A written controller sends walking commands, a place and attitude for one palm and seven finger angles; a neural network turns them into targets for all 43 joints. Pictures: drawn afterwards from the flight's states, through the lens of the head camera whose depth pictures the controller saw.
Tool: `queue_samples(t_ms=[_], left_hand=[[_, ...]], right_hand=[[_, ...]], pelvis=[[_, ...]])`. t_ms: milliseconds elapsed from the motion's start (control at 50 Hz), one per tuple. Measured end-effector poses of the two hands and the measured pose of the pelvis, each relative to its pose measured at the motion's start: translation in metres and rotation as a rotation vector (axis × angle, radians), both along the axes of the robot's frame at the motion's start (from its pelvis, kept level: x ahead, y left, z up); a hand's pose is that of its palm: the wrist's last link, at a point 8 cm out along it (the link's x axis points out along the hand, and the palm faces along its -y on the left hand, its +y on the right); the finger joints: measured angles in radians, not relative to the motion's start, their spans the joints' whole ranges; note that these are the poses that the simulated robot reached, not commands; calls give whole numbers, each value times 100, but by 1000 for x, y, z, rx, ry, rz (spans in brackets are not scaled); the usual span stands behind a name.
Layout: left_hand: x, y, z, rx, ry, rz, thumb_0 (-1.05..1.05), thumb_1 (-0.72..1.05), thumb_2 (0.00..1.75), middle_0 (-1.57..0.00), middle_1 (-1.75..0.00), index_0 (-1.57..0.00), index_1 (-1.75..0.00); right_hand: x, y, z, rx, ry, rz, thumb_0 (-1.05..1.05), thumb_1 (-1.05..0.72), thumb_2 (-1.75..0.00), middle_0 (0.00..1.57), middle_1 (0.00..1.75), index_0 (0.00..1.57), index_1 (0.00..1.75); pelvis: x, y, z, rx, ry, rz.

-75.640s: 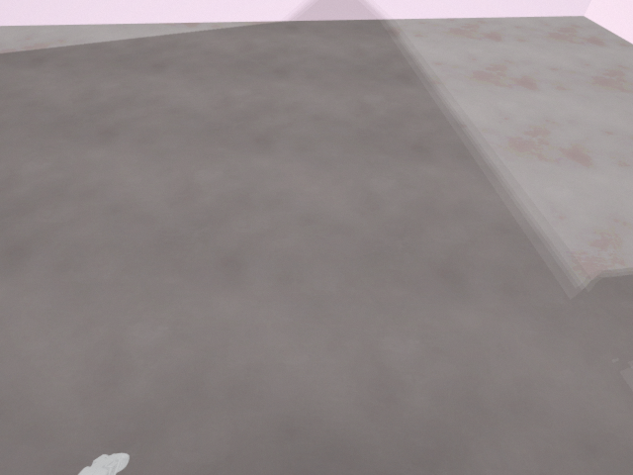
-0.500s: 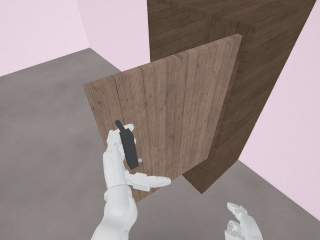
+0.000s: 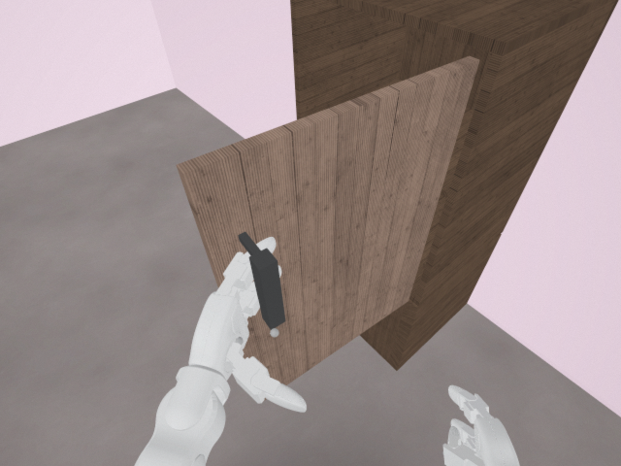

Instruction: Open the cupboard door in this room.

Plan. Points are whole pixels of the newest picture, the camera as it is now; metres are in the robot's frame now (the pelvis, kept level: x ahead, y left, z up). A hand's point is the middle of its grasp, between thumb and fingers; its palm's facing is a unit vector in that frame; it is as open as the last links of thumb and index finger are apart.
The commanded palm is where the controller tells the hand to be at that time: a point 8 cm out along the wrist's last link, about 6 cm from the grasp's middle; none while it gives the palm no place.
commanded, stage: slide the hand sideways off the handle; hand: left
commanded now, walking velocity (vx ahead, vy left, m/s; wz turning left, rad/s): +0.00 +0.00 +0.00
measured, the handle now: (260, 280) +0.32 +0.09 +0.10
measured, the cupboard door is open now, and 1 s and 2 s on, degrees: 85 84 84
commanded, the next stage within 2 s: draw the hand back to the body in 0.90 s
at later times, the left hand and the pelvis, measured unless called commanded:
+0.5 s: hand (242, 358) +0.22 +0.09 +0.09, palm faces -0.04 -1.00 -0.04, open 16.1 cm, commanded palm +0.19 +0.16 +0.09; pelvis +0.03 -0.01 -0.01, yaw -1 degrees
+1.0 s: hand (185, 391) +0.18 +0.15 +0.09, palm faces -0.03 -1.00 -0.05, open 16.3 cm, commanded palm +0.16 +0.20 +0.10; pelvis +0.01 -0.01 -0.02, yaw +0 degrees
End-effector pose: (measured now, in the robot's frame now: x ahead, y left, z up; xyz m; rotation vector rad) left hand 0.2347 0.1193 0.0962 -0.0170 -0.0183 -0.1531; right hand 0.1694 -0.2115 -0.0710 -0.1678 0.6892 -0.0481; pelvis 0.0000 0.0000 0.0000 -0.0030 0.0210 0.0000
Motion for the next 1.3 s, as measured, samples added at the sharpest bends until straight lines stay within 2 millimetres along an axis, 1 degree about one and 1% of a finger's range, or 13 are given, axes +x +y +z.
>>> queue_samples(t_ms=[140, 280, 420, 560, 680, 800, 980, 1080, 1180, 1300], left_hand=[[-2, 0, -1, 6, 0, 33, -1, -50, 30, -19, -34, -19, -34], [-9, 10, -4, 37, 20, 46, -1, -50, 30, -21, -34, -20, -33], [-25, 23, -5, 46, 40, 91, -1, -50, 30, -20, -33, -20, -33], [-41, 37, -3, 68, 32, 122, -1, -50, 30, -19, -32, -18, -31], [-55, 51, -4, 87, 31, 131, -1, -50, 30, -17, -31, -16, -30], [-64, 64, -5, 85, 29, 127, -1, -50, 30, -15, -30, -15, -30], [-71, 82, -8, 71, 23, 122, -1, -50, 30, -15, -30, -15, -30], [-71, 87, -7, 53, 10, 112, -1, -50, 30, -15, -30, -15, -30], [-67, 94, 5, 74, -24, 101, -1, -50, 30, -15, -30, -15, -30], [-65, 109, 15, 87, -18, 123, -1, -50, 30, -15, -30, -15, -30]], right_hand=[[4, 2, 7, 10, -30, 6, 1, -91, -90, 20, 30, 20, 30], [12, -3, 7, 14, -35, 4, 1, -91, -90, 20, 30, 20, 30], [20, -12, 4, 11, -48, 1, 1, -91, -90, 20, 30, 20, 30], [26, -23, 1, -1, -65, 1, 1, -91, -90, 20, 30, 20, 30], [28, -29, -2, -13, -77, -7, 1, -91, -90, 20, 30, 20, 30], [27, -31, -2, -20, -96, -17, 1, -91, -90, 20, 30, 20, 30], [19, -24, 1, -27, -121, -31, 1, -91, -90, 20, 30, 20, 30], [15, -16, 4, -32, -138, -30, 1, -91, -90, 20, 30, 20, 30], [11, -5, 7, -24, -152, -32, 1, -91, -90, 20, 30, 20, 30], [11, 9, 12, -8, -161, -31, 1, -91, -90, 20, 30, 20, 30]], pelvis=[[6, -1, 0, 6, 16, -16], [15, -4, -2, 5, 31, -23], [23, -10, -5, 5, 52, -19], [28, -17, -10, 5, 72, -8], [26, -21, -13, 1, 81, 4], [22, -21, -15, -5, 86, 10], [13, -13, -17, -18, 78, 10], [9, -5, -17, -27, 69, 10], [8, 3, -15, -31, 58, 7], [10, 11, -11, -34, 42, 2]])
